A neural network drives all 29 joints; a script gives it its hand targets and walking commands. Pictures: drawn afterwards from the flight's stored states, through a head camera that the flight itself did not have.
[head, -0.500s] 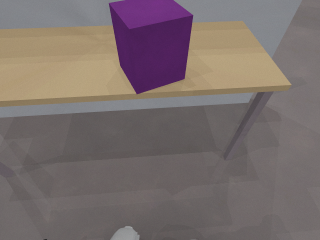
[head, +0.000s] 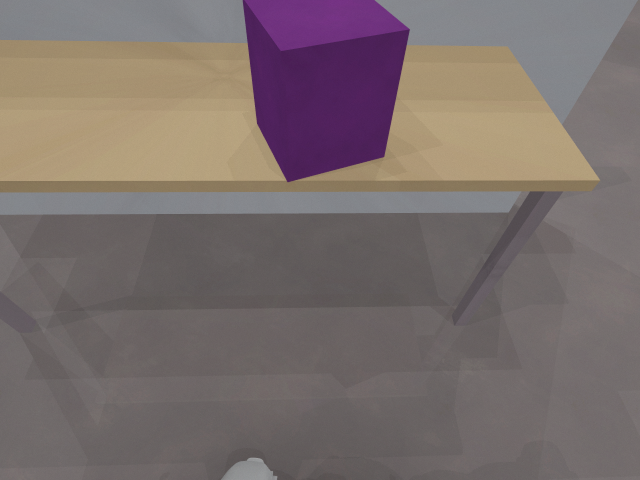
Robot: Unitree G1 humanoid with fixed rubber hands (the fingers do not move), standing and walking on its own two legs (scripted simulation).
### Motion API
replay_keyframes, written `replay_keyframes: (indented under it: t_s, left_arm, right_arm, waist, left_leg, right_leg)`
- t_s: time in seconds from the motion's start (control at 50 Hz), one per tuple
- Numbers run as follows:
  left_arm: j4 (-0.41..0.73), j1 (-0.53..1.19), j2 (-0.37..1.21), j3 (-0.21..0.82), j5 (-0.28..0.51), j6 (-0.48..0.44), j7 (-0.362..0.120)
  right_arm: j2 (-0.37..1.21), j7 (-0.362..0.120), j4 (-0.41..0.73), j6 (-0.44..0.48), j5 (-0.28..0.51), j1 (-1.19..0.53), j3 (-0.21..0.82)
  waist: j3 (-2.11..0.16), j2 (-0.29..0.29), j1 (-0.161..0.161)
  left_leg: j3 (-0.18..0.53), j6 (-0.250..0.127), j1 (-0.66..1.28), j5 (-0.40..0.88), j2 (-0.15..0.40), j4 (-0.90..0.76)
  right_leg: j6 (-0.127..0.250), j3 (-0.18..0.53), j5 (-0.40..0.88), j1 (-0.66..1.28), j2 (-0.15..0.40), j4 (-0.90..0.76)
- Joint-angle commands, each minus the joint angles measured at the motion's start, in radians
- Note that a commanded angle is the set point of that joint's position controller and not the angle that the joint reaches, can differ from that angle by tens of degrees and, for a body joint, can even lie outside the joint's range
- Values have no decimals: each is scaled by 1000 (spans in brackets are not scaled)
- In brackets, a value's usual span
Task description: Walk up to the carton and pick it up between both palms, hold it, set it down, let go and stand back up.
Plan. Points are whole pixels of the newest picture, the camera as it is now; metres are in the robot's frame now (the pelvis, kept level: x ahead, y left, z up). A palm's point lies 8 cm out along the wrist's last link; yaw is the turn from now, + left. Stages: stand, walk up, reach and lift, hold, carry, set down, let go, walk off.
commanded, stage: walk up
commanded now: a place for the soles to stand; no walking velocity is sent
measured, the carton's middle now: (320, 84) +0.76 +0.00 +0.08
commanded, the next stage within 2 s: none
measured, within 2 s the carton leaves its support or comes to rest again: neither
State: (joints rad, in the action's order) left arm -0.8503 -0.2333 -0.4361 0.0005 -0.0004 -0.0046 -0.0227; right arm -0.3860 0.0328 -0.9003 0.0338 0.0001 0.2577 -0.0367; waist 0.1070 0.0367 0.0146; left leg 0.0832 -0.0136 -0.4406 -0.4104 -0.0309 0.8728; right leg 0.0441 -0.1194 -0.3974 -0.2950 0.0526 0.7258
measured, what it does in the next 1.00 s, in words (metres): steps on the spot: left foot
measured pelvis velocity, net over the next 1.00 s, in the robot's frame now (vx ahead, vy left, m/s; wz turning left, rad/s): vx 0.01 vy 0.01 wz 0.05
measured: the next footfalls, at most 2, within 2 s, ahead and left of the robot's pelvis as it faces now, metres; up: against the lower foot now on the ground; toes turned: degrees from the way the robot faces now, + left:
left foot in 0.20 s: +0.11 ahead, +0.16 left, +0.00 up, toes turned -1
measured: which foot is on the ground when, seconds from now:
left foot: up 0.00-0.18, down 0.20-1.00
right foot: down 0.00-1.00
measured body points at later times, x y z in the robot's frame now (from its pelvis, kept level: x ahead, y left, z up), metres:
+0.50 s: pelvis +0.00 +0.01 +0.00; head +0.02 +0.03 +0.45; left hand +0.07 +0.34 -0.12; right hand +0.08 -0.31 -0.11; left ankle +0.05 +0.16 -0.70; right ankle +0.01 -0.09 -0.72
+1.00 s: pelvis +0.01 +0.01 +0.00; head +0.03 +0.02 +0.45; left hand +0.08 +0.33 -0.11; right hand +0.10 -0.31 -0.11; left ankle +0.05 +0.16 -0.70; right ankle +0.02 -0.09 -0.72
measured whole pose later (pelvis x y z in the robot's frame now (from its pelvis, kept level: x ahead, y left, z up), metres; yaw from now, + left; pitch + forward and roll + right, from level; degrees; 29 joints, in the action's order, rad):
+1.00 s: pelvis +0.01 +0.01 +0.00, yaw +3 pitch -2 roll +1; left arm -0.90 -0.21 -0.43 0.00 0.00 -0.01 -0.03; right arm -0.39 0.03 -0.96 0.04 0.00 0.22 -0.03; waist 0.07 0.04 0.01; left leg 0.08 0.00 -0.42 -0.40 -0.03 0.81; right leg 0.03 -0.10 -0.37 -0.29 0.05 0.69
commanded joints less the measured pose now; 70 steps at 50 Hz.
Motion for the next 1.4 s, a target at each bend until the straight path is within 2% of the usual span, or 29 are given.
replay_keyframes:
  t_s: [0.0, 0.06, 0.16, 0.2, 0.22, 0.26, 0.36, 0.4, 0.42, 0.46, 0.56, 0.58, 0.62, 0.64, 0.66, 0.78, 0.8, 0.84, 0.86, 0.9, 0.98, 1.06, 1.1, 1.12, 1.16, 1.28, 1.32, 1.34, 1.38]
  left_arm:
    - [38, -8, -217, -109, -21, -46, 31]
    - [41, -20, -203, -103, -18, -40, 26]
    - [70, 58, -214, -93, -5, -15, 18]
    - [85, 66, -170, -75, -1, -11, 15]
    - [83, 82, -160, -81, 1, -1, 14]
    - [65, 78, -179, -83, -4, 9, 15]
    - [-13, -67, -158, -98, -12, -16, 7]
    - [-22, -104, -260, -123, -43, -34, 21]
    - [3, -31, -299, -140, -43, -37, 22]
    - [14, 27, -290, -133, -30, -37, 16]
    - [35, 89, -223, -97, -20, -20, 2]
    - [38, 83, -197, -85, -14, -16, 3]
    - [59, 94, -150, -76, -4, -6, 6]
    - [56, 91, -158, -80, -4, 10, 6]
    - [36, 90, -201, -95, -14, 20, 9]
    - [-28, -1, -152, -99, -17, 3, 1]
    - [-45, -23, -151, -98, -17, -4, 5]
    - [-24, -51, -250, -120, -37, -27, 17]
    - [-10, -1, -258, -125, -40, -30, 20]
    - [-5, 39, -273, -120, -25, -34, 14]
    - [8, 45, -231, -94, -27, -33, 14]
    - [26, 100, -207, -88, -12, -15, 4]
    - [48, 107, -155, -76, 0, -9, 5]
    - [46, 109, -151, -72, 3, 1, 4]
    - [29, 101, -187, -87, -10, 12, 4]
    - [-54, -24, -165, -101, -18, -11, 0]
    - [-40, -59, -241, -121, -39, -31, 12]
    - [-21, -11, -260, -123, -43, -34, 17]
    - [-16, 83, -267, -112, -28, -36, 14]
  right_arm:
    - [-208, 0, 28, 28, 3, 13, -34]
    - [-198, 0, 30, 29, 0, 12, -31]
    - [-203, 5, 6, 43, -8, 62, -44]
    - [-287, 13, -4, 47, -19, 105, -71]
    - [-336, 16, 7, 46, -18, 94, -76]
    - [-342, 9, 21, 46, -26, 32, -77]
    - [-258, -5, 41, 20, -19, -142, -42]
    - [-175, -6, 57, 17, 0, -145, -25]
    - [-199, -3, 46, 16, -9, -116, -28]
    - [-263, -14, 13, 14, -1, -33, -56]
    - [-218, -14, -42, 57, -11, 74, -52]
    - [-218, -7, -48, 58, -17, 90, -57]
    - [-301, 15, -41, 61, -29, 94, -69]
    - [-342, 17, -32, 61, -28, 67, -70]
    - [-369, 17, -37, 58, -24, 58, -80]
    - [-299, 4, -1, 33, -26, -114, -62]
    - [-268, 3, 5, 24, -14, -129, -42]
    - [-196, 0, 29, 21, 4, -118, -21]
    - [-183, 5, 6, 21, 3, -84, -22]
    - [-250, 0, -8, 22, -1, -70, -40]
    - [-217, -13, -22, 36, -5, -30, -40]
    - [-203, -5, -61, 53, -8, 55, -44]
    - [-276, 8, -70, 59, -26, 95, -59]
    - [-325, 11, -48, 59, -25, 60, -65]
    - [-358, 8, -47, 56, -22, 42, -84]
    - [-274, -5, -11, 26, -20, -146, -42]
    - [-190, -7, 11, 20, 4, -148, -23]
    - [-175, -5, 6, 21, 3, -133, -18]
    - [-237, -9, -28, 22, -2, -82, -37]
  waist:
    - [-115, 98, 13]
    - [-159, 152, 19]
    - [-186, 93, -21]
    - [-261, -90, -41]
    - [-235, -163, -43]
    - [-153, -155, -34]
    - [-97, -146, 50]
    - [-123, 85, 77]
    - [-83, 62, 53]
    - [-43, 42, 10]
    - [-182, 70, -40]
    - [-213, 41, -46]
    - [-212, -158, -51]
    - [-191, -148, -39]
    - [-191, -161, -44]
    - [-100, -209, 14]
    - [-118, -129, 42]
    - [-144, 117, 50]
    - [-127, 116, 34]
    - [-98, 25, 16]
    - [-116, 163, 10]
    - [-180, 72, -46]
    - [-243, -75, -53]
    - [-229, -176, -47]
    - [-163, -160, -46]
    - [-95, -129, 41]
    - [-153, 83, 61]
    - [-119, 79, 37]
    - [-113, 61, -7]
  left_leg:
    - [-30, -18, -142, -54, 40, -7]
    - [-95, -19, -95, -7, 29, -62]
    - [-111, -45, 176, 279, 9, -295]
    - [160, -117, 343, 500, 147, -314]
    - [433, -219, 335, 363, 258, -380]
    - [531, -306, 231, 65, 322, -495]
    - [228, -133, -47, 47, 144, -402]
    - [9, -21, -204, 15, -29, -66]
    - [-33, -11, -225, -110, -7, 14]
    - [-20, -17, -141, -98, 43, 48]
    - [-103, -26, 172, 125, 10, -315]
    - [-84, -30, 246, 230, 4, -338]
    - [308, -136, 354, 496, 217, -400]
    - [542, -237, 345, 328, 317, -463]
    - [549, -283, 307, 186, 343, -480]
    - [262, -175, 52, 171, 203, -440]
    - [226, -128, 25, 183, 165, -374]
    - [-18, -28, -92, 168, 5, -70]
    - [-54, -5, -172, -103, -33, -42]
    - [-30, -23, -97, -138, 36, -2]
    - [-78, -18, -62, -50, 47, -110]
    - [-133, -23, 176, 204, 0, -373]
    - [132, -97, 344, 526, 149, -361]
    - [433, -201, 393, 378, 274, -432]
    - [532, -308, 283, 69, 353, -524]
    - [203, -144, 24, 151, 170, -412]
    - [-7, -33, -66, 134, 7, -89]
    - [-68, -3, -167, -72, -28, -64]
    - [-46, -19, -21, -151, 57, -72]
  right_leg:
    - [98, 221, 549, 278, 249, -257]
    - [123, 169, 709, 302, 240, -199]
    - [68, 75, 414, 126, 178, -90]
    - [1, 34, 214, -36, 82, 71]
    - [-29, 63, -95, -153, -16, 99]
    - [-18, 144, -329, -181, -13, 164]
    - [13, 101, 17, 151, -14, -191]
    - [81, 421, -186, 261, 234, -443]
    - [127, 520, -260, 205, 359, -505]
    - [146, 443, -368, 100, 345, -514]
    - [99, 124, 233, 92, 176, -162]
    - [71, 84, 291, 65, 148, -82]
    - [-20, 46, 86, -135, 31, 120]
    - [-31, 122, -229, -227, -30, 134]
    - [-22, 167, -281, -191, -2, 173]
    - [-11, 102, 0, 50, -13, -101]
    - [2, 96, 40, 128, -25, -218]
    - [65, 397, 9, 236, 218, -439]
    - [109, 460, 50, 278, 300, -462]
    - [161, 438, -46, 171, 330, -429]
    - [154, 255, 258, 205, 249, -324]
    - [88, 123, 357, 126, 159, -138]
    - [1, 37, 214, -31, 56, 59]
    - [-30, 90, -55, -190, -26, 91]
    - [-18, 164, -289, -216, -12, 198]
    - [-3, 109, 52, 129, -21, -222]
    - [64, 377, -36, 223, 183, -442]
    - [125, 482, 29, 272, 291, -467]
    - [180, 409, -41, 119, 326, -423]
